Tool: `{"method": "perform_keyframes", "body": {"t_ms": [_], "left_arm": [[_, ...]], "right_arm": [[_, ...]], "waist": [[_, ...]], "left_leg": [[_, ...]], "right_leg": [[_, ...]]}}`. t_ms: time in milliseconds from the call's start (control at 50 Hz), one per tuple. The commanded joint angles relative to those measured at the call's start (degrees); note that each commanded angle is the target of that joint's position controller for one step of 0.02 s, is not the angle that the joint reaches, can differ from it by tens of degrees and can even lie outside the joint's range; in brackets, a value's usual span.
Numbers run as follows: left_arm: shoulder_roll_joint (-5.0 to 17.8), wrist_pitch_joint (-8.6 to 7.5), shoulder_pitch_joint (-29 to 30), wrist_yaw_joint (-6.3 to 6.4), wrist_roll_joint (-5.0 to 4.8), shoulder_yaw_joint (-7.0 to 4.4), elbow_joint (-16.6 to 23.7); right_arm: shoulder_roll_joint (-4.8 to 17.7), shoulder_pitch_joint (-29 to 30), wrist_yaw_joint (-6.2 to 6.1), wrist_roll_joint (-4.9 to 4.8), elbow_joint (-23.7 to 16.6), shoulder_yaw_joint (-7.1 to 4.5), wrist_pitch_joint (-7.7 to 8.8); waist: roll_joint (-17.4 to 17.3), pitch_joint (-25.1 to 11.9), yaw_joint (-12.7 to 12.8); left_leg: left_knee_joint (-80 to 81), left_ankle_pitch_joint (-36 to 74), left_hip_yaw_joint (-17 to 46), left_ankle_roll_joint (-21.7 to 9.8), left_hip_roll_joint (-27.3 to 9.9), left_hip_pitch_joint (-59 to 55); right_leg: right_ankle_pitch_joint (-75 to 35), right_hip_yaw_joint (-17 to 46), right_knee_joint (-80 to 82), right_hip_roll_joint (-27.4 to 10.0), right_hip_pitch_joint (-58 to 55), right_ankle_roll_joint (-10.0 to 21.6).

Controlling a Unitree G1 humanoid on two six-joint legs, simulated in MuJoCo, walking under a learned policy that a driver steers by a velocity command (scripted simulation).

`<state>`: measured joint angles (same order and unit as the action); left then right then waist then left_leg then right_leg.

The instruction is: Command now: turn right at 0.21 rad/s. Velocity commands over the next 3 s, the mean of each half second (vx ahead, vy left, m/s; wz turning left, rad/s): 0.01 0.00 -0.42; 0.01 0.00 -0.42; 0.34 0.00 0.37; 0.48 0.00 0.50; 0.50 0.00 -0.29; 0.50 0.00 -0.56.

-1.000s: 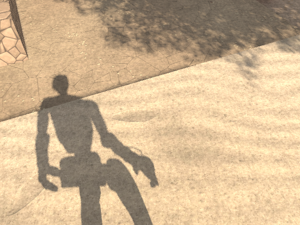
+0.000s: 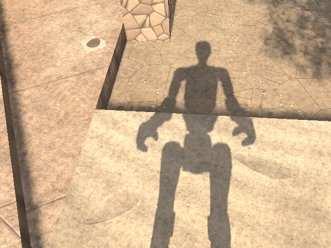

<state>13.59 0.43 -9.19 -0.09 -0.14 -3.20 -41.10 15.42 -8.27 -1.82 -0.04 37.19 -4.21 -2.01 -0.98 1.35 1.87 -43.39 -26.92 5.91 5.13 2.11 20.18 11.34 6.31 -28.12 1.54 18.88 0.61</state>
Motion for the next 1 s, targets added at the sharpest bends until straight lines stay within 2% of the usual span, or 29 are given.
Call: {"method": "perform_keyframes", "body": {"t_ms": [20,80,100,120,140,160,180,200,220,240,280,360,420,460,480,500,520,540,560,580,600,660,760,860,900,940,960,980,1000], "left_arm": [[12.2,0.15,1.0,0.42,-0.72,-3.69,4.4],[11.7,0.85,2.3,1.13,-1.71,-3.75,5.1],[11.1,1.08,1.9,1.49,-1.95,-3.67,5.3],[9.5,0.99,1.7,1.63,-1.61,-3.21,5.8],[7.1,0.53,2.7,1.46,-1.71,-2.62,7.7],[9.6,0.01,2.0,1.35,-0.97,-3.35,7.3],[12.3,-0.10,1.6,1.19,-0.80,-4.59,6.7],[12.1,0.41,-0.4,1.19,-1.02,-4.98,5.5],[11.1,1.09,-1.8,1.30,-1.01,-4.86,4.9],[9.8,1.57,-1.7,1.26,-1.03,-4.43,4.9],[7.9,1.92,0.3,0.84,-1.34,-3.60,6.4],[6.6,2.18,4.2,-0.68,-1.27,-2.40,9.8],[8.7,2.61,2.9,-1.51,-1.49,-3.16,10.7],[8.8,2.88,-0.6,-1.62,-1.24,-3.76,10.0],[10.0,2.87,-3.2,-1.13,-1.01,-4.46,9.4],[15.3,2.54,-5.8,-0.28,-1.06,-5.98,10.0],[20.5,1.58,-6.0,-0.21,0.51,-6.30,11.6],[17.2,0.21,-8.0,-0.88,1.57,-5.43,11.1],[15.7,-0.69,-5.2,-0.92,1.40,-4.64,10.5],[14.4,-0.81,-2.0,-0.58,0.24,-4.44,10.5],[13.2,-0.49,0.4,-0.19,-0.69,-3.92,10.8],[12.9,0.20,1.9,0.67,-0.13,-3.46,11.3],[13.8,0.66,0.2,1.59,-0.39,-3.80,10.7],[13.1,1.13,0.4,0.99,0.15,-3.17,10.3],[10.9,1.20,1.0,0.80,0.40,-2.10,9.9],[7.0,0.88,1.4,0.61,0.45,-0.32,8.7],[6.0,0.32,-2.0,0.46,1.39,0.05,7.4],[6.2,-0.21,-5.0,0.26,2.70,0.10,7.2],[6.1,-0.61,-5.3,0.25,2.33,0.02,8.0]], "right_arm": [[4.1,-0.3,-0.28,-0.85,-3.1,-1.56,1.14],[3.8,-3.2,0.14,-0.79,-1.3,-1.94,2.00],[4.8,-3.8,0.31,-0.48,-0.9,-2.34,2.16],[6.9,-5.7,0.16,0.31,-0.9,-2.98,2.12],[11.6,-5.1,0.19,1.38,-0.1,-4.22,1.70],[10.0,-3.1,0.20,2.38,-1.6,-3.87,1.98],[7.8,-2.4,-0.11,2.35,-2.2,-3.09,2.45],[6.8,0.0,-0.47,1.75,-2.5,-2.65,2.79],[6.3,2.0,-0.57,0.65,-2.5,-2.47,3.04],[6.1,2.1,-0.76,0.11,-2.2,-2.32,3.08],[6.9,0.6,-1.00,0.21,-1.3,-2.56,2.49],[9.7,-0.7,-1.17,0.09,-0.4,-3.42,1.51],[11.5,-0.8,-0.59,-0.89,-0.1,-3.87,1.67],[11.4,0.5,-0.27,-2.12,0.2,-3.75,2.03],[9.7,-1.9,0.06,-2.00,1.2,-3.33,2.39],[7.0,-3.9,0.31,0.16,0.9,-2.60,2.63],[4.1,-0.8,0.11,2.49,-2.5,-1.16,2.85],[7.6,3.0,-0.17,1.14,-2.6,-2.10,2.88],[8.8,3.7,-0.27,-0.06,-2.4,-2.46,2.53],[9.1,2.9,-0.62,0.08,-1.3,-2.77,2.20],[9.5,2.4,-1.01,0.58,-0.7,-2.97,1.85],[7.7,-0.2,-0.52,0.58,0.6,-2.63,1.84],[6.3,3.0,-0.37,0.42,0.0,-1.78,2.19],[6.7,2.9,0.61,-0.18,0.3,-1.53,2.82],[6.1,1.7,1.16,-0.29,0.6,-1.14,3.15],[3.5,-0.7,2.01,0.36,1.5,-0.14,3.70],[4.8,-1.3,2.09,1.11,1.6,-0.07,3.81],[8.9,-0.8,1.81,1.25,0.6,-0.53,3.65],[9.6,0.4,1.57,0.97,1.8,-0.74,3.39]], "waist": [[13.1,-7.2,-0.4],[12.2,-7.8,-2.8],[10.9,-8.9,-2.9],[6.9,-9.9,-3.2],[-10.3,-6.5,-1.5],[-14.0,-6.0,-2.9],[-10.3,-5.2,-3.0],[-7.1,-4.7,-1.4],[-6.2,-3.6,-0.4],[-6.2,-3.3,-0.8],[-7.3,-2.9,-2.1],[-9.5,-4.4,-4.1],[-10.4,-4.5,-3.8],[-9.2,-4.7,-1.2],[-6.0,-5.6,-0.4],[6.8,-7.7,-0.7],[20.1,-9.3,-0.7],[12.8,-12.9,3.4],[9.9,-8.9,1.6],[6.6,-6.6,-0.1],[6.2,-5.5,-1.2],[7.2,-7.1,-2.9],[8.6,-6.2,-1.2],[9.7,-6.1,0.0],[9.4,-6.9,-0.4],[7.7,-7.1,-2.9],[5.3,-8.6,-1.7],[-2.8,-8.0,1.5],[-9.9,-7.0,3.4]], "left_leg": [[7.7,2.8,-2.4,-0.4,1.7,1.0],[20.3,12.0,-3.6,-3.0,2.1,-6.4],[21.8,15.1,-3.0,-4.3,0.2,-12.1],[21.6,18.9,0.9,-6.9,-6.1,-18.7],[23.1,25.1,9.8,-13.0,-14.1,-17.1],[25.5,32.9,16.9,-19.4,-22.5,-15.9],[25.4,38.9,16.6,-21.5,-24.4,-15.2],[24.2,41.0,12.4,-19.9,-22.0,-14.9],[23.0,42.5,8.8,-18.1,-19.9,-15.7],[22.4,44.5,6.1,-17.2,-18.7,-16.5],[22.5,45.3,2.1,-16.9,-16.9,-16.9],[22.1,41.9,-1.4,-17.0,-18.0,-16.7],[20.5,39.3,-2.2,-16.2,-19.3,-14.8],[15.9,35.9,-4.4,-13.4,-18.5,-12.1],[10.3,31.2,-7.4,-10.4,-16.3,-8.4],[-4.4,15.8,-13.0,-4.8,-11.2,3.4],[-18.8,-14.2,-10.2,-0.9,-2.5,18.6],[-27.4,-14.5,-2.2,-0.9,-2.8,18.8],[-28.8,-9.5,-1.3,-1.8,-3.9,19.5],[-26.5,-4.1,-1.1,-2.1,-4.9,19.8],[-23.9,-0.1,-0.8,-2.0,-5.4,19.0],[-21.6,6.5,-1.8,-1.0,-3.1,13.9],[-7.4,8.8,-0.5,0.0,-1.9,12.4],[0.7,6.6,-1.5,-0.7,-1.9,5.0],[5.6,7.2,-2.2,-1.5,-2.8,1.0],[20.9,19.7,-2.9,-3.0,-3.4,-9.7],[21.0,24.7,-0.2,-4.4,-5.6,-15.2],[21.0,29.0,7.2,-8.0,-11.5,-16.1],[23.0,11.0,11.5,-13.7,-13.5,-10.2]], "right_leg": [[-20.8,16.4,6.0,-10.8,-12.6,11.3],[-18.2,17.5,4.5,-9.3,-10.1,9.3],[-13.6,16.8,3.4,-8.2,-5.9,7.4],[-5.8,14.1,-0.6,-6.0,1.4,4.7],[7.9,3.1,-7.7,1.8,10.8,1.1],[21.5,-0.4,-19.2,2.5,14.0,-1.3],[23.5,0.1,-30.6,1.1,15.9,-2.7],[21.7,0.6,-35.9,0.6,16.5,-3.5],[18.8,0.7,-38.0,-0.1,18.1,-4.3],[16.3,0.3,-38.4,-0.4,19.1,-5.0],[13.0,-2.8,-34.8,-0.7,18.7,-6.1],[12.0,-6.7,-21.6,-2.6,11.3,-5.4],[10.3,-9.3,-13.4,-1.9,5.4,-3.3],[2.6,-11.3,-2.6,-0.1,-1.8,-0.6],[-3.6,-9.8,2.9,0.8,-8.9,1.2],[-23.9,4.0,4.9,-8.4,-20.3,4.9],[-40.4,25.7,5.0,-23.6,-23.4,17.8],[-34.3,25.9,7.4,-24.6,-20.7,22.3],[-28.6,20.1,7.8,-21.0,-17.6,19.3],[-22.4,16.0,7.9,-17.2,-15.3,15.5],[-20.2,14.0,8.0,-15.1,-13.2,13.2],[-20.4,11.5,8.5,-12.0,-9.7,12.5],[-9.9,14.9,8.6,-10.7,-9.9,12.5],[-8.7,17.5,6.8,-10.9,-7.1,12.7],[-11.7,17.2,5.1,-11.1,-7.6,12.3],[-10.2,14.1,3.7,-8.6,-4.8,8.9],[-1.6,11.6,2.7,-6.0,-2.8,5.9],[10.2,6.1,-2.8,-0.9,0.0,3.1],[13.6,-0.3,-3.5,2.1,-1.1,0.8]]}}
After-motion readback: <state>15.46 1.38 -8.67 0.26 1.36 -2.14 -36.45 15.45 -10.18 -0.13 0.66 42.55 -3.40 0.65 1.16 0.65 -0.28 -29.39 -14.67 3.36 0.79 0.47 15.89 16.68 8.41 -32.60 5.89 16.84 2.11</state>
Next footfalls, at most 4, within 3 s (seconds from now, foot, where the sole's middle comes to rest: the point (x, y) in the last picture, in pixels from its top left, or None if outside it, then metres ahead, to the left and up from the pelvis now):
0.10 left None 0.02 0.14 -0.78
0.50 right None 0.00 -0.13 -0.78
0.96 left None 0.11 0.07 -0.78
1.58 left None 0.40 0.01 -0.78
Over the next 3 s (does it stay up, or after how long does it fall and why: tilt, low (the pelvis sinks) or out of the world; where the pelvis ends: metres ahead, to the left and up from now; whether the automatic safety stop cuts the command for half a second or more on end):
stays up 1.01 -0.19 0.00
